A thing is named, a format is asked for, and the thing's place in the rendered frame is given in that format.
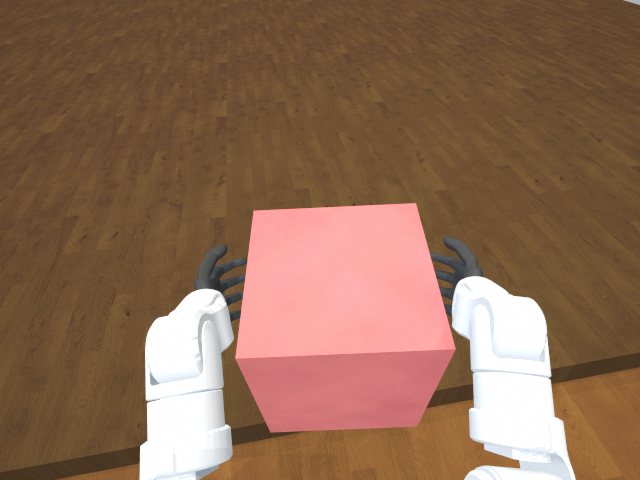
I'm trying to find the robot left hand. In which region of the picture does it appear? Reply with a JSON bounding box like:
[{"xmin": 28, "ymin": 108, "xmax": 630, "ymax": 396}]
[{"xmin": 194, "ymin": 244, "xmax": 247, "ymax": 322}]

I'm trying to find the carton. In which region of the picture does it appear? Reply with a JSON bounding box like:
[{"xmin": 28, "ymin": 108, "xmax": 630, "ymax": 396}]
[{"xmin": 235, "ymin": 203, "xmax": 456, "ymax": 433}]

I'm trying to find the robot left forearm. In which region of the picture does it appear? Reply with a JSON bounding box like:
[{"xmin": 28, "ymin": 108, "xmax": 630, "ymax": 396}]
[{"xmin": 140, "ymin": 289, "xmax": 234, "ymax": 480}]

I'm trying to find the robot right forearm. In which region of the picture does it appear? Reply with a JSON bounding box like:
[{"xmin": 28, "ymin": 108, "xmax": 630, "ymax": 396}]
[{"xmin": 452, "ymin": 276, "xmax": 576, "ymax": 480}]

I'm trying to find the robot right hand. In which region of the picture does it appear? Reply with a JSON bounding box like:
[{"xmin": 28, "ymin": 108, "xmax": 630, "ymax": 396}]
[{"xmin": 429, "ymin": 236, "xmax": 483, "ymax": 316}]

